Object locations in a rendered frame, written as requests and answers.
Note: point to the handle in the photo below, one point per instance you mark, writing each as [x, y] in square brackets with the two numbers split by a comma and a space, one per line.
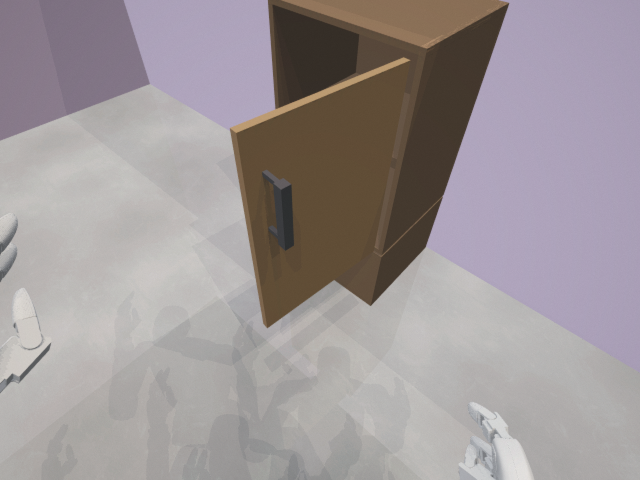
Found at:
[283, 208]

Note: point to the cupboard door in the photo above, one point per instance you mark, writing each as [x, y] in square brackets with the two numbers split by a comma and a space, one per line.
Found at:
[335, 148]

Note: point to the right robot hand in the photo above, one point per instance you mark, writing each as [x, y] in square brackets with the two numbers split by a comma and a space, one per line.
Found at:
[505, 459]

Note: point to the left robot hand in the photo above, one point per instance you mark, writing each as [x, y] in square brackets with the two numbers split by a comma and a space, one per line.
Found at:
[19, 354]

